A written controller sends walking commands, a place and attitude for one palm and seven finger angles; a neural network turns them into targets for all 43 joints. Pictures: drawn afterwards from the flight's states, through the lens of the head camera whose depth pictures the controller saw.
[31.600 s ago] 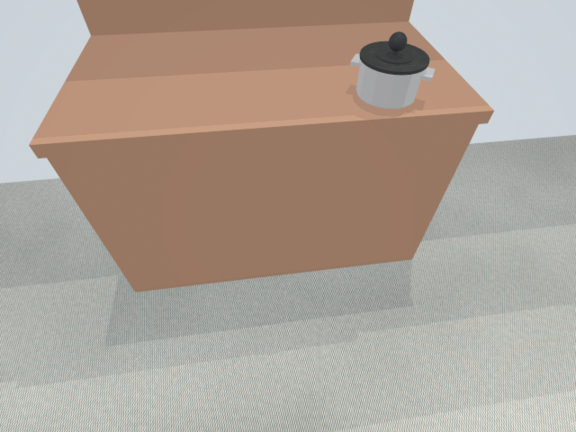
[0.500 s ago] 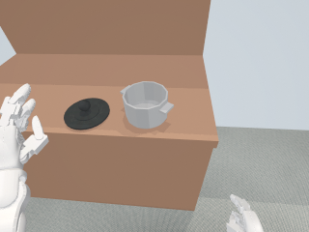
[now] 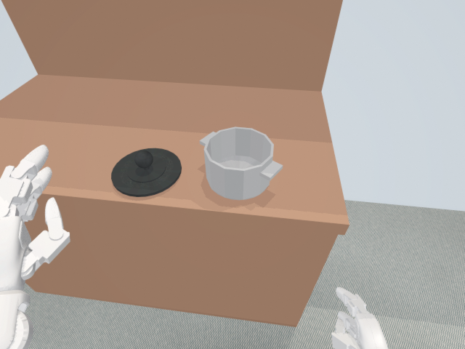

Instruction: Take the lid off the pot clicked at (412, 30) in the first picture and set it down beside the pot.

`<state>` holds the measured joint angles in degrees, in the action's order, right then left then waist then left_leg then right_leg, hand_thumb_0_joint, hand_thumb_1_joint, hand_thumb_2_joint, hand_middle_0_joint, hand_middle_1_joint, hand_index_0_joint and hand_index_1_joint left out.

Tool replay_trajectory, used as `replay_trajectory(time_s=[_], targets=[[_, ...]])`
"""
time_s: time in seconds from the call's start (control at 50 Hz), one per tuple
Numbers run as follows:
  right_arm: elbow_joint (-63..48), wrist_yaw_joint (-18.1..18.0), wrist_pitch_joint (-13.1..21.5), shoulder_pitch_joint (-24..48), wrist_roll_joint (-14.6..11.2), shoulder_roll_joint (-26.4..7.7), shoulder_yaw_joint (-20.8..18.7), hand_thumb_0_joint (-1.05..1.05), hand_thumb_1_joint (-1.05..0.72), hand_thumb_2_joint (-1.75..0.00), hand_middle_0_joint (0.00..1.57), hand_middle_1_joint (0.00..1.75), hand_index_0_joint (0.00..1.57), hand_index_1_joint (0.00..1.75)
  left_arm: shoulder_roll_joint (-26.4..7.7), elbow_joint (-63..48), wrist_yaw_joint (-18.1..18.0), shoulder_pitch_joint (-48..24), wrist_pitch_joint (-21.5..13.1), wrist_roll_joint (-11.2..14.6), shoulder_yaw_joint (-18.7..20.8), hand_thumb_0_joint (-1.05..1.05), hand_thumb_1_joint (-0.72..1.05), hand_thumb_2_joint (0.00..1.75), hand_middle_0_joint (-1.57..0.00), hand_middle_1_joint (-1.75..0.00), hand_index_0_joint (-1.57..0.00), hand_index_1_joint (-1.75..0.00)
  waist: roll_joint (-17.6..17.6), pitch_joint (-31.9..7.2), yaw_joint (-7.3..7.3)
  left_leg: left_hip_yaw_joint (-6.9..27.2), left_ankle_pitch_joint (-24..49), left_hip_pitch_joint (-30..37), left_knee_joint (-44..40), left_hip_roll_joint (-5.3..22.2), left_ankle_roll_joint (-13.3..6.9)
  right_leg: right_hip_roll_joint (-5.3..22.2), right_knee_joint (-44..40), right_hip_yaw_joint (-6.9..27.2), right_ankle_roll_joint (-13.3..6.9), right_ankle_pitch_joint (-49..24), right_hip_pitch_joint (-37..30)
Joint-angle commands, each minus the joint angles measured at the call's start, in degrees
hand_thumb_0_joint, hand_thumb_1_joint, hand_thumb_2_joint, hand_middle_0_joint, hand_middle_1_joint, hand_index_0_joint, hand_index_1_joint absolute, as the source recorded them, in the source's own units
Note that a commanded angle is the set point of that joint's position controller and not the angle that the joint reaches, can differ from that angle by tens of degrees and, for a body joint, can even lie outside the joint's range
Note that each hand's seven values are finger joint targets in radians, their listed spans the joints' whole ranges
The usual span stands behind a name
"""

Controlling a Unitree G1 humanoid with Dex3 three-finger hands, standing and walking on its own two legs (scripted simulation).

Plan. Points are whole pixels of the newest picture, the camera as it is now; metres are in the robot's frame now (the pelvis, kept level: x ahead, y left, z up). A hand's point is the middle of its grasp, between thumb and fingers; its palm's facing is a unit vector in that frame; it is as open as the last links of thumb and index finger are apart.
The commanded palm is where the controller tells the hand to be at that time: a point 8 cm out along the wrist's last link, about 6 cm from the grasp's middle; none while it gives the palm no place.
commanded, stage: step back with the hand held close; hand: left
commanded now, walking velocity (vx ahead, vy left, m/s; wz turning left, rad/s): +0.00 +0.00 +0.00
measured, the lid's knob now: (143, 159) +0.51 +0.30 +0.02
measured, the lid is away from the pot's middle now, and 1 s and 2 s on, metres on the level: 0.24 0.24 0.24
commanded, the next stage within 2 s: stop stepping back and stand still in 1.16 s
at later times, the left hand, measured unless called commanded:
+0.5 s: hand (56, 248) +0.17 +0.24 +0.18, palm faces +0.31 -0.79 -0.54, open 7.4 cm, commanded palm +0.11 +0.29 +0.19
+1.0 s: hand out of the picture +0.09 +0.26 +0.20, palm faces +0.39 -0.81 -0.44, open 7.4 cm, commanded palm +0.03 +0.30 +0.19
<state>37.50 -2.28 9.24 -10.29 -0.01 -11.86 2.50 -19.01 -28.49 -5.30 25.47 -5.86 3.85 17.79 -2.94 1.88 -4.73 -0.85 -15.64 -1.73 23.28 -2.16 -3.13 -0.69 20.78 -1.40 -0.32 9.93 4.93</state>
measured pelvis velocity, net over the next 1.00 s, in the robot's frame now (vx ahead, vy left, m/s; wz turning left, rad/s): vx -0.11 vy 0.03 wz -0.05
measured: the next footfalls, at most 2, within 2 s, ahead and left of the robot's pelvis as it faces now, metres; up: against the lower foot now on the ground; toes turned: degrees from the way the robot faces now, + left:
right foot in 1.10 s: -0.23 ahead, -0.12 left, +0.00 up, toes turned -4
right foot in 1.64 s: -0.29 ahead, -0.05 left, +0.00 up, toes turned -6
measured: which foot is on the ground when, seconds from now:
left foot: down 0.00-1.00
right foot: down 0.00-0.78, up 0.80-1.00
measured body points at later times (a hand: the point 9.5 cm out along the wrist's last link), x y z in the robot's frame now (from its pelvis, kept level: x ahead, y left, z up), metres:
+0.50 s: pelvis -0.02 +0.02 -0.01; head -0.02 +0.02 +0.44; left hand +0.15 +0.29 +0.21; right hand +0.14 -0.24 -0.08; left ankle -0.02 +0.08 -0.74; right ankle -0.01 -0.12 -0.74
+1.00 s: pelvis -0.11 +0.03 +0.00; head -0.09 +0.05 +0.44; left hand +0.06 +0.31 +0.22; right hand +0.06 -0.21 -0.07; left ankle -0.03 +0.08 -0.74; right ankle -0.23 -0.12 -0.71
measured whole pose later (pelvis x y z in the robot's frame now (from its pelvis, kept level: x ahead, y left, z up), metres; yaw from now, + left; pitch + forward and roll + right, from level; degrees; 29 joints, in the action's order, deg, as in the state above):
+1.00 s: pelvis -0.11 +0.03 +0.00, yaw -3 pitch +4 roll -4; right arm 32.5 -2.0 8.2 -12.0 0.1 -10.0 -0.4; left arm -24.4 -39.3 -8.4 33.5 -14.7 2.6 26.5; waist 0.1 -2.3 -1.1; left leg -2.9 -5.5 -24.8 25.7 -0.1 -5.2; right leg -1.8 39.8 1.0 0.4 26.7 13.3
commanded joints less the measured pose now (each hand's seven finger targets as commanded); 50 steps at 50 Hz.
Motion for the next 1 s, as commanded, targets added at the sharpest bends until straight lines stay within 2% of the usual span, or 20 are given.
replay_trajectory(time_s=[0.0, 0.02, 0.06, 0.14, 0.26, 0.36, 0.42, 0.5, 0.54, 0.56, 0.58, 0.62, 0.66, 0.7, 0.74, 0.78, 0.82, 0.88, 0.94, 0.98], targets=[[-9.5, -0.5, 3.3, 7.4, 0.3, -6.6, -2.6, 0.00, -0.90, -0.90, 0.20, 0.30, 0.20, 0.30, -11.0, -15.6, -1.2, -7.4, -4.1, -0.2, 6.7, 0.00, 0.90, 0.90, -0.20, -0.30, -0.20, -0.30, -3.6, -4.8, 0.73, 3.9, 12.8, -4.9, -5.0, 3.8, 3.4, -0.1, -1.3, 0.2, -2.4, -6.0, -3.5], [-11.8, -0.9, 1.4, 7.0, -0.2, -8.5, -2.8, 0.00, -0.90, -0.90, 0.20, 0.30, 0.20, 0.30, -19.4, -17.7, -1.7, -13.3, -7.2, -0.1, 16.3, 0.00, 0.90, 0.90, -0.20, -0.30, -0.20, -0.30, -1.4, 0.8, 3.34, 4.2, 5.7, -10.3, -4.3, 4.5, 0.9, 2.3, -2.6, 7.2, -2.3, -9.5, 1.9], [-11.4, -0.9, -0.6, 5.9, 0.2, -7.4, -3.2, 0.00, -0.90, -0.90, 0.20, 0.30, 0.20, 0.30, -12.2, -9.4, -0.8, -2.4, -7.1, -0.5, 10.7, 0.00, 0.90, 0.90, -0.20, -0.30, -0.20, -0.30, 6.6, 0.4, 3.59, 3.9, 6.1, -9.0, -2.4, 3.7, 0.1, 4.0, -4.5, 8.2, -1.9, -8.9, 3.7], [-12.7, -0.4, -2.6, 5.5, 0.0, -8.4, -4.4, 0.00, -0.90, -0.90, 0.20, 0.30, 0.20, 0.30, -9.7, -12.0, 0.2, 1.2, -8.0, -1.1, 7.9, 0.00, 0.90, 0.90, -0.20, -0.30, -0.20, -0.30, 1.3, -6.0, 4.45, 3.7, 14.6, -9.0, -1.5, 5.0, 0.1, 4.7, 0.1, 6.4, -1.2, -18.2, 0.2], [-16.0, 0.2, -4.0, 4.6, -0.7, -8.1, -6.0, 0.00, -0.90, -0.90, 0.20, 0.30, 0.20, 0.30, -14.3, -20.1, -0.7, 9.3, -9.1, -1.5, 13.1, 0.00, 0.90, 0.90, -0.20, -0.30, -0.20, -0.30, -0.9, -15.3, 4.02, 5.2, 30.7, -10.0, 0.8, 8.1, 0.8, 3.8, 8.7, 3.6, 0.0, -24.3, -3.2], [-17.0, 0.1, -3.8, 3.8, -0.6, -8.1, -6.7, 0.00, -0.90, -0.90, 0.20, 0.30, 0.20, 0.30, -14.9, -23.0, -1.4, 12.5, -9.3, -1.0, 15.3, 0.00, 0.90, 0.90, -0.20, -0.30, -0.20, -0.30, -6.1, -13.3, 4.10, 7.4, 36.0, -15.2, -1.4, 12.2, 0.3, 1.7, 16.7, 2.1, 1.1, -7.8, -0.5], [-16.4, -0.2, -2.8, 3.3, -0.1, -8.1, -6.8, 0.00, -0.90, -0.90, 0.20, 0.30, 0.20, 0.30, -13.0, -20.6, -1.6, 10.5, -9.2, -1.1, 14.4, 0.00, 0.90, 0.90, -0.20, -0.30, -0.20, -0.30, -7.4, -7.4, 4.38, 8.3, 22.8, -23.8, -4.7, 14.6, -1.9, 1.2, 21.2, 2.2, 1.1, 3.4, 0.2], [-16.1, -0.9, -1.8, 2.8, -0.9, -8.6, -6.7, 0.00, -0.90, -0.90, 0.20, 0.30, 0.20, 0.30, -11.4, -14.5, -1.8, 5.6, -9.0, -1.6, 12.7, 0.00, 0.90, 0.90, -0.20, -0.30, -0.20, -0.30, 1.2, 0.4, 5.49, 7.9, -4.7, -36.1, -2.9, 11.3, -2.8, 2.5, 14.8, 5.3, 0.3, -4.7, -3.1], [-15.4, -1.0, -2.0, 1.2, -0.9, -8.2, -6.9, 0.00, -0.90, -0.90, 0.20, 0.30, 0.20, 0.30, -12.0, -12.2, -1.7, 4.9, -9.1, -1.0, 12.0, 0.00, 0.90, 0.90, -0.20, -0.30, -0.20, -0.30, 12.0, -0.5, 6.32, 5.0, -3.4, -26.4, 7.4, 4.6, -0.1, 8.4, 3.6, 13.4, -2.6, -11.7, 7.5], [-14.7, -0.8, -2.2, 0.7, -0.7, -7.8, -6.9, 0.00, -0.90, -0.90, 0.20, 0.30, 0.20, 0.30, -12.0, -11.9, -1.7, 4.3, -9.3, -0.6, 11.7, 0.00, 0.90, 0.90, -0.20, -0.30, -0.20, -0.30, 14.5, -2.9, 6.79, 3.8, 1.6, -20.2, 11.5, 3.5, 0.7, 11.6, 0.9, 15.3, -3.9, -16.3, 10.8], [-14.3, -0.6, -2.7, 0.6, -0.5, -7.6, -7.0, 0.00, -0.90, -0.90, 0.20, 0.30, 0.20, 0.30, -12.2, -13.0, -1.8, 4.0, -9.8, -0.8, 11.4, 0.00, 0.90, 0.90, -0.20, -0.30, -0.20, -0.30, 13.4, -5.6, 7.08, 2.9, 4.9, -16.7, 14.2, 3.0, 1.2, 13.1, 0.9, 16.0, -4.9, -22.0, 11.5], [-14.8, -0.6, -3.1, 0.9, -0.9, -6.9, -7.3, 0.00, -0.90, -0.90, 0.20, 0.30, 0.20, 0.30, -12.4, -16.2, -1.8, 5.9, -10.4, -0.8, 11.3, 0.00, 0.90, 0.90, -0.20, -0.30, -0.20, -0.30, 14.6, -11.1, 6.74, 2.8, 1.3, -14.0, 16.7, 2.4, 1.2, 14.5, 0.7, 15.0, -5.6, -19.7, 9.9], [-15.6, -0.7, -3.2, 1.5, -1.1, -6.6, -7.0, 0.00, -0.90, -0.90, 0.20, 0.30, 0.20, 0.30, -13.9, -20.8, -2.2, 8.7, -11.1, -0.8, 12.8, 0.00, 0.90, 0.90, -0.20, -0.30, -0.20, -0.30, 10.8, -12.8, 6.28, 3.1, 0.4, -13.3, 13.5, 2.9, 1.0, 14.1, 1.3, 13.5, -5.4, -14.6, 10.0], [-16.2, -1.2, -2.8, 2.5, -0.9, -6.7, -6.3, 0.00, -0.90, -0.90, 0.20, 0.30, 0.20, 0.30, -14.9, -24.4, -2.8, 12.0, -11.6, -0.9, 13.9, 0.00, 0.90, 0.90, -0.20, -0.30, -0.20, -0.30, 1.8, -13.4, 5.72, 5.6, 6.5, -13.6, 6.1, 5.6, 0.4, 9.0, 5.8, 8.6, -3.0, -10.2, 9.8], [-17.1, -1.2, -1.6, 4.2, -0.4, -7.8, -5.8, 0.00, -0.90, -0.90, 0.20, 0.30, 0.20, 0.30, -15.1, -27.9, -2.9, 11.4, -12.2, -1.6, 14.1, 0.00, 0.90, 0.90, -0.20, -0.30, -0.20, -0.30, -10.8, -11.9, 5.06, 12.6, 6.3, -21.7, -4.0, 12.1, -1.0, 1.0, 15.9, 2.4, 0.6, -2.5, 4.8], [-16.9, -1.6, -0.1, 3.9, 0.5, -7.4, -5.8, 0.00, -0.90, -0.90, 0.20, 0.30, 0.20, 0.30, -16.5, -28.9, -3.4, 9.0, -12.3, -2.6, 15.5, 0.00, 0.90, 0.90, -0.20, -0.30, -0.20, -0.30, -17.6, -9.4, 5.07, 18.3, -3.6, -30.7, -13.0, 18.4, -3.4, -1.6, 31.8, 3.3, 1.2, 12.2, 2.9], [-15.2, -1.6, 1.2, 1.5, 1.0, -6.4, -6.2, 0.00, -0.90, -0.90, 0.20, 0.30, 0.20, 0.30, -14.9, -26.7, -4.1, 7.6, -12.0, -2.2, 15.4, 0.00, 0.90, 0.90, -0.20, -0.30, -0.20, -0.30, -10.7, -6.4, 5.43, 18.5, -5.3, -33.0, -12.6, 19.4, -5.9, -1.4, 38.1, 5.4, 0.7, 15.0, 5.2], [-13.8, -1.0, 1.6, 1.3, 0.1, -6.7, -6.9, 0.00, -0.90, -0.90, 0.20, 0.30, 0.20, 0.30, -12.1, -19.9, -4.0, 9.2, -11.1, -1.2, 13.1, 0.00, 0.90, 0.90, -0.20, -0.30, -0.20, -0.30, -2.2, -5.4, 5.17, 12.8, 5.3, -20.2, -8.6, 16.9, -4.0, -0.6, 25.9, 2.7, 0.6, 18.1, 12.1], [-12.0, -0.4, 1.8, 0.9, 0.1, -7.0, -6.4, 0.00, -0.90, -0.90, 0.20, 0.30, 0.20, 0.30, -10.4, -17.0, -3.4, 6.9, -10.8, -0.9, 10.2, 0.00, 0.90, 0.90, -0.20, -0.30, -0.20, -0.30, -3.7, -5.9, 5.72, 13.7, 3.8, -13.2, -9.6, 16.4, -3.1, -1.0, 14.6, 1.5, 0.8, 18.2, 13.8], [-11.1, -0.3, 2.0, 1.3, 0.5, -7.1, -6.1, 0.00, -0.90, -0.90, 0.20, 0.30, 0.20, 0.30, -10.4, -17.6, -3.1, 5.6, -11.4, -1.2, 9.1, 0.00, 0.90, 0.90, -0.20, -0.30, -0.20, -0.30, -7.2, -9.8, 5.46, 12.2, 11.2, -7.6, -8.0, 14.8, -2.3, -1.6, 7.4, 0.6, 0.4, 14.7, 11.9]])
